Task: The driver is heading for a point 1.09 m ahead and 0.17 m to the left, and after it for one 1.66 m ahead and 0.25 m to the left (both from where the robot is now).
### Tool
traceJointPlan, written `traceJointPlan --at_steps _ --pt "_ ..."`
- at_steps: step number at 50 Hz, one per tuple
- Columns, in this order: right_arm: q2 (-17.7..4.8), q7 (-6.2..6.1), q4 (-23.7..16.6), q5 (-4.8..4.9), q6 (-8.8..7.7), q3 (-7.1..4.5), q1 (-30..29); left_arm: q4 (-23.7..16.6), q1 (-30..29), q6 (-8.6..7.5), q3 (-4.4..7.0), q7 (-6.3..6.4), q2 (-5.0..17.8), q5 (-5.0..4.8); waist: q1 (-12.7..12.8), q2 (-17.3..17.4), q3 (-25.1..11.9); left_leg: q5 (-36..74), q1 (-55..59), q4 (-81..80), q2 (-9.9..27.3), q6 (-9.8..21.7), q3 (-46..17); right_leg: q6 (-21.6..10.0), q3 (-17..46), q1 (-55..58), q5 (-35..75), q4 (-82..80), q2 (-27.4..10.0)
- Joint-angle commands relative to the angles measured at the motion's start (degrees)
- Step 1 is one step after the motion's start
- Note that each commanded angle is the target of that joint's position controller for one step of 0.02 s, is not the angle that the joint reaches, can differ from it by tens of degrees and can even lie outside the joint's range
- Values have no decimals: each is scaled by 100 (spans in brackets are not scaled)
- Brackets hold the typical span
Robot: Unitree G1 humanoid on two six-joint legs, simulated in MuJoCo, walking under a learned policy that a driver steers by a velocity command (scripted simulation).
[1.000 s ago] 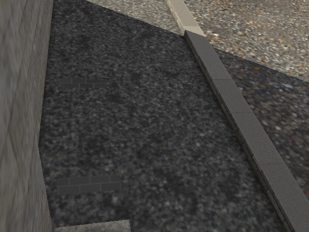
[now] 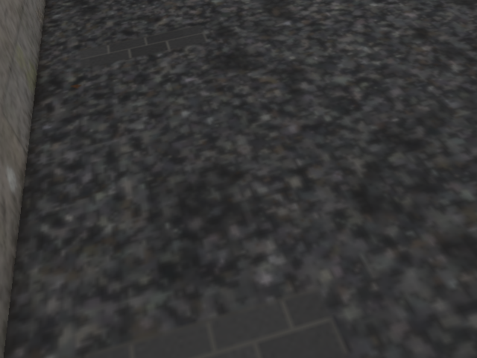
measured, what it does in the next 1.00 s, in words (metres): walks ahead, turning left: left foot, then right foot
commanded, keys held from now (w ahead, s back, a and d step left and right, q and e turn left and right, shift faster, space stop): w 0.38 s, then w+q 0.62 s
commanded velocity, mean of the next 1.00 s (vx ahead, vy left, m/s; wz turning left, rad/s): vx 0.50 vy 0.00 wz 0.24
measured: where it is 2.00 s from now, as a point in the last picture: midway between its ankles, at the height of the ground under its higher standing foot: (263, 192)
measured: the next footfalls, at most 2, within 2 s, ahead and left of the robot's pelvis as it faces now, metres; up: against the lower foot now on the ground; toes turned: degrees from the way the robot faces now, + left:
left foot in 0.30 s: +0.35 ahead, -0.01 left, +0.00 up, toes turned +4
right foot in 0.52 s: +0.52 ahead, -0.40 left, +0.00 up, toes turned +7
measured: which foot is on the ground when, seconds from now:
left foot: down 0.00-0.02, up 0.04-0.28, down 0.30-0.50, up 0.52-1.00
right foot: down 0.00-0.24, up 0.26-0.50, down 0.52-1.00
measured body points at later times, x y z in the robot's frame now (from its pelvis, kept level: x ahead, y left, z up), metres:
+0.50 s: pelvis +0.36 -0.24 +0.04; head +0.35 -0.29 +0.49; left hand +0.54 +0.01 +0.00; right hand +0.36 -0.46 -0.13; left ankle +0.31 -0.02 -0.64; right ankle +0.49 -0.40 -0.63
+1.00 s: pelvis +0.63 -0.33 +0.09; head +0.65 -0.34 +0.54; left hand +0.46 -0.14 -0.05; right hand +0.93 -0.43 +0.00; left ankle +0.79 -0.15 -0.59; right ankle +0.48 -0.41 -0.65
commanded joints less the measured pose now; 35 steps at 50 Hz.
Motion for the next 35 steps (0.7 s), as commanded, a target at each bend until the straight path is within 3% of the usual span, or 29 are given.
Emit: traceJointPlan --at_steps 1,2,3,4,5,6,8,9,11,12,13,14,15,16,17,18,20,22,23,24,25,26,27,28,29,30,31,33,35 --pt "-1183 134 -1029 595 175 -586 -159 691 2484 -444 703 -199 2461 -270 621 -1530 -2027 3047 -3130 1264 -768 493 -598 1289 2388 4870 -2265 -2658 120" --pt "-843 -681 -251 2080 295 -663 180 494 2640 7 376 -331 560 -1119 1481 -1526 -435 2252 -3419 2881 -1316 138 -406 2124 1831 4500 1909 -3426 43" --pt "-118 -989 -772 2151 390 -539 -466 1134 3002 49 349 -230 766 -1039 1638 -3101 -341 2074 -3916 3901 -1858 493 -679 2517 3473 4143 327 -5516 -44" --pt "71 -1076 -1085 2022 360 -512 -1101 1235 2945 10 359 -98 893 -920 1717 -2707 -67 2217 -4654 4306 -2007 786 -1067 2435 5265 4263 -1574 -6409 -511" --pt "-9 -1086 -1198 1744 359 -452 -1527 1237 2654 -59 379 -46 904 -789 1643 -1867 277 2723 -5252 4041 -1995 1121 -1370 2189 6079 4513 -1636 -6297 -623" --pt "257 -1005 -1250 1395 416 -326 -1519 1136 1750 -56 265 24 765 -583 1180 -1354 112 3213 -5155 3498 -1895 1180 -1277 1718 6215 4373 -1224 -5816 -921" --pt "108 -839 -1173 1053 697 -287 -1499 960 331 -89 6 182 31 -378 413 406 247 3542 -4447 2445 -1604 1123 -1420 1494 5397 3644 533 -4508 -1034" --pt "-214 -837 -977 834 685 -364 -1008 754 -509 -81 -19 221 -142 -483 -161 724 367 3178 -3561 1379 -1568 1057 -903 2111 4063 2902 2631 -3987 -546" --pt "-1356 -1126 -751 222 538 -565 -137 -59 -2136 5 216 433 610 -326 -879 463 1041 818 -329 -1865 -2031 696 1080 3516 1924 -332 5436 -4305 744" --pt "-1920 -1278 -220 306 435 -773 2017 -555 -3424 -35 492 635 1209 -299 -2064 228 1029 360 4758 -3476 -1984 811 1584 4130 965 -4714 6149 -3183 1383" --pt "-1840 -1223 348 770 465 -873 2436 -247 -2744 -154 739 892 1334 -968 -2181 3784 114 3249 6882 -5738 -1060 1591 530 3662 -271 -5313 -200 2181 2138" --pt "-511 -1199 400 1384 416 -545 1476 -180 -1408 -389 419 882 624 -711 -1308 6537 -1288 5405 5437 -6032 -1261 1266 334 2029 78 -3021 -4482 4385 1325" --pt "231 -1054 294 1284 336 -243 1387 -543 -2164 -514 5 650 -563 -471 -1068 4924 -584 5212 4386 -6688 -1172 1544 460 957 60 -2744 -4378 5622 1487" --pt "363 -726 167 1135 244 -20 704 -732 -2079 -644 -160 380 -1624 -451 -69 2110 35 5964 3617 -6326 -958 2131 -424 -31 477 -3180 -3945 6193 1667" --pt "49 -561 -105 1240 150 -31 -108 -897 -673 -660 -146 193 -1567 -368 990 1344 -95 5675 2841 -7159 -562 2394 -1743 -538 993 -2733 -3564 4626 1344" --pt "-778 -728 -542 1254 269 -211 -1569 -1142 67 -468 -235 37 -1318 -275 1818 1119 -74 2419 1009 -8434 -139 2220 -2300 -626 1059 -1383 -3093 2860 575" --pt "-2009 -967 -930 1281 412 -554 -3029 -1076 374 -276 -20 84 -524 -227 2233 457 137 1812 -1642 -8862 -677 1869 -1633 9 500 1729 -933 742 352" --pt "-2086 -1086 -859 1446 320 -769 -2736 -716 -114 -298 137 40 -326 -335 1765 -36 -213 2220 -1277 -8154 -1045 1464 -213 502 -389 3202 128 -1913 187" --pt "-2017 -1106 -695 1431 308 -774 -2380 -510 86 -309 219 29 -372 -493 1734 253 -585 2376 -679 -7829 -1063 1362 -93 668 -717 3659 203 -2331 230" --pt "-1841 -1064 -540 1289 338 -753 -2155 -252 620 -308 300 25 -351 -600 1892 730 -850 2528 -19 -7318 -1188 1256 90 755 -936 3926 -199 -2684 374" --pt "-1516 -986 -389 1124 353 -697 -1800 117 1419 -312 385 5 -243 -538 2100 551 -1042 3161 446 -5965 -1488 1177 266 682 -1165 4340 -1064 -3085 746" --pt "-858 -941 -457 1016 350 -591 -1753 484 2023 -375 394 -99 -20 -305 2153 -810 -498 2633 -439 -3362 -1988 1073 174 345 -52 4291 -1558 -3347 552" --pt "182 -849 -229 1034 193 -457 -3 329 1637 -453 221 -190 21 -291 1021 -2772 -434 1730 -1653 -971 -2572 1168 -925 -186 2656 4625 -259 -4315 -533" --pt "113 -809 -372 1341 62 -477 87 540 2016 -544 266 -323 86 -299 1103 -2469 -815 2301 -2428 -227 -2716 1405 -1257 -398 5496 5008 -2514 -6755 -1490" --pt "39 -860 -587 1497 72 -440 -703 546 1306 -596 306 -355 89 -379 879 -1001 14 3258 -3165 10 -2468 1609 -946 -203 5398 4689 -2907 -6720 -1675" --pt "-145 -948 -749 1354 174 -416 -1518 460 471 -608 309 -334 14 -300 868 184 377 4110 -3036 -575 -2094 1785 -769 15 4032 3824 -2327 -6208 -1361" --pt "-262 -936 -763 1243 251 -407 -1424 449 -106 -628 244 -284 -232 -132 577 22 152 4706 -2439 -923 -1850 1814 -794 106 3149 3229 -1559 -5793 -1219" --pt "-705 -804 -707 1199 397 -547 -1365 693 -202 -662 87 -167 -921 -95 501 77 -157 5014 -1809 -1886 -1702 1848 -852 159 1691 3000 -1589 -5587 -677" --pt "-847 -751 -723 1190 465 -602 -1710 979 175 -712 70 -47 -904 -129 663 437 -201 5274 -1791 -2736 -1766 1887 -742 126 1009 3358 -764 -5865 -447"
